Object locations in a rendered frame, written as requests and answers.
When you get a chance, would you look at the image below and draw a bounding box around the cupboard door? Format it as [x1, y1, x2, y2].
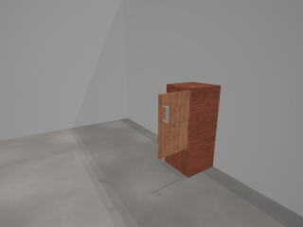
[157, 90, 190, 159]

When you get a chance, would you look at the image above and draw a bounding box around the handle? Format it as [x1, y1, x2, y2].
[163, 106, 169, 124]

